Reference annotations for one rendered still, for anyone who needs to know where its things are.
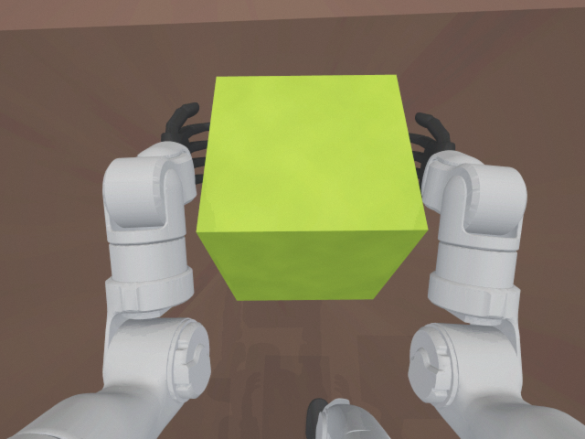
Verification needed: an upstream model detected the right robot forearm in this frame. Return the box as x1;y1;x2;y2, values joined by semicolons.
421;150;527;390

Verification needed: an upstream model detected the robot left upper arm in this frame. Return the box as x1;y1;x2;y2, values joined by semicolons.
7;317;211;439

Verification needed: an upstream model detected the carton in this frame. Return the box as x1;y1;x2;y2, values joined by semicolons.
197;75;428;301

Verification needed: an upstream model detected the robot right thigh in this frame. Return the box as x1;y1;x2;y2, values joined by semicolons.
318;404;390;439

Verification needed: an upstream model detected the robot right foot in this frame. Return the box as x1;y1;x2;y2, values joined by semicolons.
305;398;328;439

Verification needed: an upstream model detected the robot right upper arm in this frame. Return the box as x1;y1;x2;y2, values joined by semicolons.
408;323;585;439

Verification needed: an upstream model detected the right robot hand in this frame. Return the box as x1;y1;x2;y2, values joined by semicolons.
409;112;455;197

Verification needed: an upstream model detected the left robot hand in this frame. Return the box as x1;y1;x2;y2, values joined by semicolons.
161;102;210;184

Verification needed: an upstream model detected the left robot forearm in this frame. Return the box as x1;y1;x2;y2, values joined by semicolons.
102;141;197;382

